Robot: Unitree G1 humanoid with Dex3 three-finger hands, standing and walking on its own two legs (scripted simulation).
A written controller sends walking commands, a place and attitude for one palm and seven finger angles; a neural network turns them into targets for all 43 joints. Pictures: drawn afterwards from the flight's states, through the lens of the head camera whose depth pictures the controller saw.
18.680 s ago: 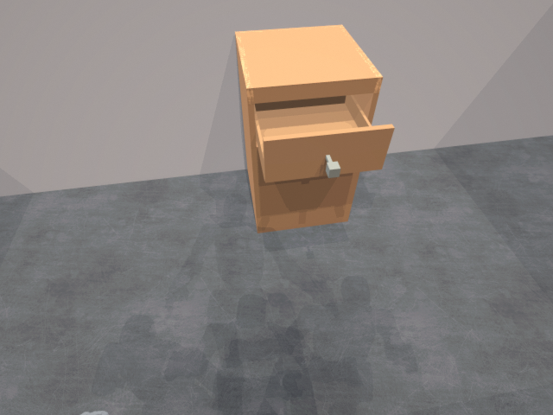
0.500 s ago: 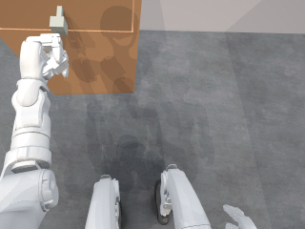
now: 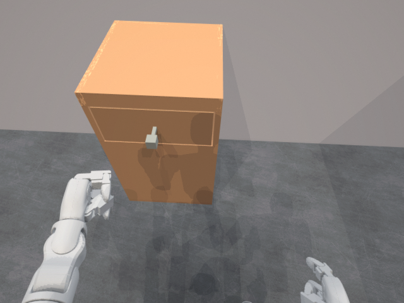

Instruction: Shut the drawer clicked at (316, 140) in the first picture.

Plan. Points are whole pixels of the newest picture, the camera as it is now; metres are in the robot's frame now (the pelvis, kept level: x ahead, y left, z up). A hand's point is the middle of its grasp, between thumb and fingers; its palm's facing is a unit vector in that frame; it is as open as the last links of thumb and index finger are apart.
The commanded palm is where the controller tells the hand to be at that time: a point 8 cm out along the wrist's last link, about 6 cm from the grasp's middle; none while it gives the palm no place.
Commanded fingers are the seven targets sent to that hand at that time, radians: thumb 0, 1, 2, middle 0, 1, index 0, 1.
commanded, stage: draw the hand back to the body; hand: left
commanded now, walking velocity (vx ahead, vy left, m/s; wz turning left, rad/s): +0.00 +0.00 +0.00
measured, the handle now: (152, 137) +0.62 +0.18 -0.15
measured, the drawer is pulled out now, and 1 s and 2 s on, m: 0.00 0.00 0.00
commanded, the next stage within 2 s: step back with the hand held close in 0.70 s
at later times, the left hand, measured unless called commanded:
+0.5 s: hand (19, 221) +0.20 +0.23 +0.19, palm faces +0.39 -0.82 -0.41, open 3.3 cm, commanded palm +0.15 +0.27 +0.21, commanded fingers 0.00 0.90 0.90 -1.40 -1.60 -1.40 -1.60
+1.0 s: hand (2, 241) +0.18 +0.23 +0.20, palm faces +0.40 -0.80 -0.46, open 3.2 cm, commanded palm +0.12 +0.27 +0.21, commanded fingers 0.00 0.90 0.90 -1.40 -1.60 -1.40 -1.60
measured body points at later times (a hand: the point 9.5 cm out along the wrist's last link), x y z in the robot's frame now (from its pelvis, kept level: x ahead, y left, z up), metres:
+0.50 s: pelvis +0.02 -0.01 +0.04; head +0.00 -0.04 +0.49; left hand +0.18 +0.27 +0.21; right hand +0.22 -0.21 -0.04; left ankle -0.03 +0.11 -0.70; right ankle +0.01 -0.13 -0.70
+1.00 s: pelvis -0.01 -0.02 +0.04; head -0.01 -0.04 +0.49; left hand +0.15 +0.27 +0.22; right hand +0.17 -0.25 -0.05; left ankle -0.03 +0.11 -0.70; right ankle +0.01 -0.13 -0.70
